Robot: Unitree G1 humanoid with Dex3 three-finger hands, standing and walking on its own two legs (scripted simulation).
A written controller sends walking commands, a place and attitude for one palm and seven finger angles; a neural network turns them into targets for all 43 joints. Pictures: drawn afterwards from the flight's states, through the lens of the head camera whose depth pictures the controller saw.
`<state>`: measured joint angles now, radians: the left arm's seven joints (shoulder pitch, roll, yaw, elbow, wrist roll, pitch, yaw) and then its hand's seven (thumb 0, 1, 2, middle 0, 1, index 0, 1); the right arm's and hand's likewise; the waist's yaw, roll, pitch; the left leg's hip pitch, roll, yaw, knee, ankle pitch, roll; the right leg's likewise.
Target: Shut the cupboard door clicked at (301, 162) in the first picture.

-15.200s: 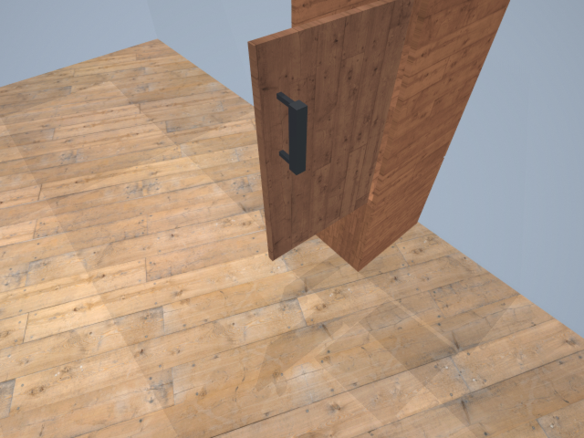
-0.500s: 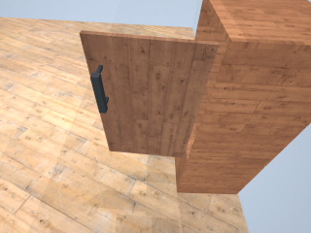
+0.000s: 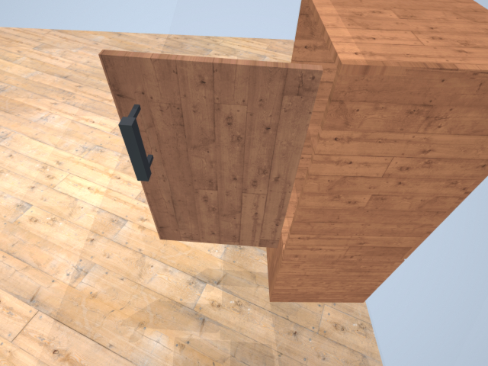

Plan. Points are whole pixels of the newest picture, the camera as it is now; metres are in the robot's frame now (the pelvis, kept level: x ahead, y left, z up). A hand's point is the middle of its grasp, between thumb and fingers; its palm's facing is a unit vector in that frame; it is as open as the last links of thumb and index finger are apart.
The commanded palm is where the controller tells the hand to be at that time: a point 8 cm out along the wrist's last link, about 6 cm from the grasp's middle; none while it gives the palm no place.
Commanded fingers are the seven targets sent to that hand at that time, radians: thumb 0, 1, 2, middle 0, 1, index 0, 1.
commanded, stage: come to a stop and stand still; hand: left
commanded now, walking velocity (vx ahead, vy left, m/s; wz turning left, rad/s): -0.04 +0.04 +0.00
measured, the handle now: (140, 144) +0.49 +0.24 +0.08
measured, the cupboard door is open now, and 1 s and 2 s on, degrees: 86 86 86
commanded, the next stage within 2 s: look again from close up in 1.10 s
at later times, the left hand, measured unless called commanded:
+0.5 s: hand out of the picture +0.02 +0.18 -0.17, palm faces +0.00 -0.97 -0.24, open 7.3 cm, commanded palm none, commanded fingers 0.00 0.90 0.90 -0.20 -0.30 -0.20 -0.30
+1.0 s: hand out of the picture +0.04 +0.14 -0.18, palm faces -0.01 -0.98 -0.18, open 7.3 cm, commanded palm none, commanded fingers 0.00 0.90 0.90 -0.20 -0.30 -0.20 -0.30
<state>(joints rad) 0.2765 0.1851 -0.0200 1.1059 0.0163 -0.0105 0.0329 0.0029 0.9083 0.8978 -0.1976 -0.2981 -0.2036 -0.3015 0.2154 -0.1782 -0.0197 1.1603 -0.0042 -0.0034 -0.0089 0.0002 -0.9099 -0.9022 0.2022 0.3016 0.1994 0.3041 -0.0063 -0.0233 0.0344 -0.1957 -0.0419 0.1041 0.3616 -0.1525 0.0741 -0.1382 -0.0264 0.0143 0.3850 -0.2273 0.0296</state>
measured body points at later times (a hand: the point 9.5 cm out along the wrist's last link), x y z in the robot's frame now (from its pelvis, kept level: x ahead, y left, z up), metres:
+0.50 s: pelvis +0.01 +0.00 -0.01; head +0.02 -0.02 +0.44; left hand +0.02 +0.23 -0.15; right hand +0.06 -0.24 -0.17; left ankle +0.03 +0.07 -0.74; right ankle -0.01 -0.14 -0.74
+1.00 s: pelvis +0.03 -0.03 +0.00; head +0.05 -0.02 +0.45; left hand +0.04 +0.19 -0.17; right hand +0.05 -0.26 -0.16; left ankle +0.03 +0.07 -0.74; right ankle -0.01 -0.14 -0.74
